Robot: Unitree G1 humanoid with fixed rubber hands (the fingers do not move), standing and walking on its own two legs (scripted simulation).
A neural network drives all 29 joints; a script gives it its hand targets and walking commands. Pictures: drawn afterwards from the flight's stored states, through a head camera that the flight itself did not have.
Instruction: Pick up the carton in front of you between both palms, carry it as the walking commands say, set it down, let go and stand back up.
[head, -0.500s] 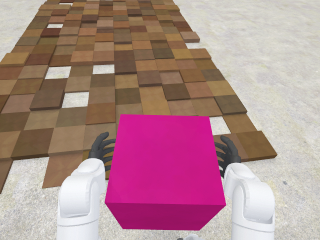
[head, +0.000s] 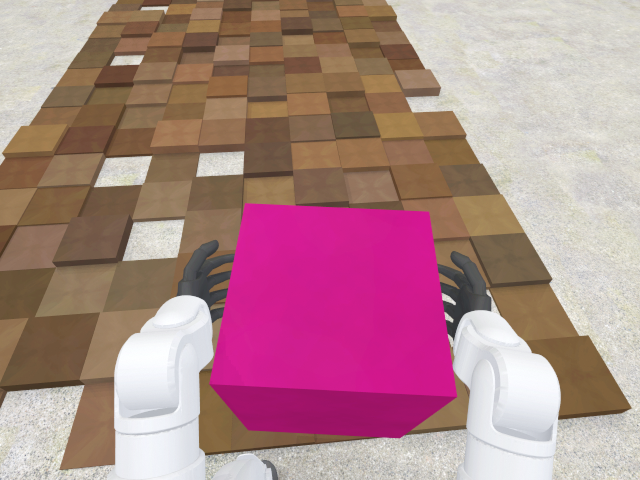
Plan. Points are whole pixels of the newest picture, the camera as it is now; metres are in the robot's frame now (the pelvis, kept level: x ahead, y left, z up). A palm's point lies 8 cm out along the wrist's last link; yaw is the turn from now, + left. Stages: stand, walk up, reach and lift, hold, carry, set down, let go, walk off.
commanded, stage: carry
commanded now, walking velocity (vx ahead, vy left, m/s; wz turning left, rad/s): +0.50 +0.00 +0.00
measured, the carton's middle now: (329, 331) +0.29 +0.00 +0.03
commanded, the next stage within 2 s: none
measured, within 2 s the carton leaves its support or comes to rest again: neither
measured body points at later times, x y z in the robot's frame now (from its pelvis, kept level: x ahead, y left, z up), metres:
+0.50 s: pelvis +0.33 +0.00 -0.02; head +0.39 +0.00 +0.43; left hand +0.74 +0.15 +0.15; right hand +0.74 -0.15 +0.15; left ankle +0.19 +0.10 -0.73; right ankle +0.46 -0.08 -0.73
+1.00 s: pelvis +0.66 +0.03 +0.01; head +0.75 +0.02 +0.44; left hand +1.08 +0.16 +0.14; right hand +1.06 -0.14 +0.14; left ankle +0.73 +0.11 -0.72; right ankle +0.50 -0.09 -0.60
